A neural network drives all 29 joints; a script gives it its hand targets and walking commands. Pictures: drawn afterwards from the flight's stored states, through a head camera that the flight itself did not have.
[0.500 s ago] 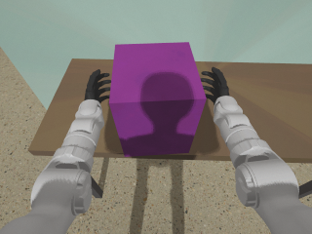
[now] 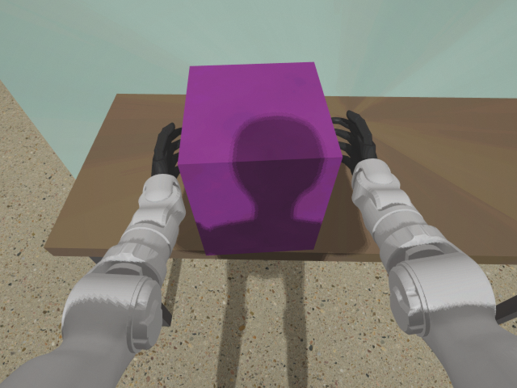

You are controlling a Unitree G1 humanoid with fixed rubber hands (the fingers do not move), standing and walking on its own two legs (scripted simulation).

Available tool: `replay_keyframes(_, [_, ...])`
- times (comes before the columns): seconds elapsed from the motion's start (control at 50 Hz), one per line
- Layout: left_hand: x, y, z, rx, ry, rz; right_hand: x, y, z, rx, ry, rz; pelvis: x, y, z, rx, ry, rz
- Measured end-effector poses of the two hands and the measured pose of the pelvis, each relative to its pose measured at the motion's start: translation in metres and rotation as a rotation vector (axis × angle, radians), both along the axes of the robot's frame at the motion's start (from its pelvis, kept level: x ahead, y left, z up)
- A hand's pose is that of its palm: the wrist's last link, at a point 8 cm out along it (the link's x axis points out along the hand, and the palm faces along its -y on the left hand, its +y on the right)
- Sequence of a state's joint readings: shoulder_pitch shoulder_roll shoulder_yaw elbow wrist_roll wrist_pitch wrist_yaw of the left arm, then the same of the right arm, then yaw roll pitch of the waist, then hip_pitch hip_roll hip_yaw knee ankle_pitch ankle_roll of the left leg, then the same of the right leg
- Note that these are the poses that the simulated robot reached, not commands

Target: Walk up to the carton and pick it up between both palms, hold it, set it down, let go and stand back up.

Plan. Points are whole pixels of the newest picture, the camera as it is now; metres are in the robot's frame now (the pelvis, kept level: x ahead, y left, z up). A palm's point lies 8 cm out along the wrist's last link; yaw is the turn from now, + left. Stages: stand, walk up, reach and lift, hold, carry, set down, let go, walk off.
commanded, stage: reach and lift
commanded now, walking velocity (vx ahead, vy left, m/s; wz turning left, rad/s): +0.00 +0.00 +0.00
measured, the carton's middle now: (256, 165) +0.47 +0.07 +0.06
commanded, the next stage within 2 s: none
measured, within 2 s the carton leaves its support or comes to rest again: leaves its support in 1.82 s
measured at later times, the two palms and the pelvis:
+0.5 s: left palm (168, 181) +0.40 +0.20 +0.08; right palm (352, 172) +0.45 -0.08 +0.09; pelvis +0.02 +0.01 +0.02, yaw +0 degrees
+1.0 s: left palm (168, 182) +0.40 +0.20 +0.08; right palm (352, 173) +0.45 -0.08 +0.09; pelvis +0.03 +0.01 +0.02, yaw +1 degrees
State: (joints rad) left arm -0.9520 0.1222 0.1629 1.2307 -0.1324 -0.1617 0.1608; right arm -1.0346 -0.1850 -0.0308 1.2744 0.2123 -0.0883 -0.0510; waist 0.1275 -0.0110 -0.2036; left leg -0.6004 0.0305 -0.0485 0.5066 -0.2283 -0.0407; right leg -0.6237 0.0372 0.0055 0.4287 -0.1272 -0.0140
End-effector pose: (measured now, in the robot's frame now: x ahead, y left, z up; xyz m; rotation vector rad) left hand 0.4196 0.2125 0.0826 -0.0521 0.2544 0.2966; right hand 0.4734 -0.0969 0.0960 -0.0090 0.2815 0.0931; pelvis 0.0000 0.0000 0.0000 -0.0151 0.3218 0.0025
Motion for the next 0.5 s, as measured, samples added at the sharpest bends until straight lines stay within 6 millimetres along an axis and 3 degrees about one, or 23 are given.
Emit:
replay_keyframes(0.08, [0.002,-0.007,0.001,-0.006,-0.013,-0.002,-0.002,0.014,-0.001,0.012,-0.004,0.002,0.0,0.0,0.001,0.002,-0.002,0.006])
replay_keyframes(0.34, [-0.014,-0.009,0.002,0.013,-0.02,0.002,-0.022,0.015,-0.003,-0.052,-0.084,-0.045,0.013,0.009,0.015,0.004,-0.157,0.006])
replay_keyframes(0.5, [-0.015,-0.009,0.0,0.008,-0.009,-0.002,-0.024,0.015,-0.004,-0.075,-0.083,-0.046,0.024,0.013,0.016,-0.002,-0.207,0.0])
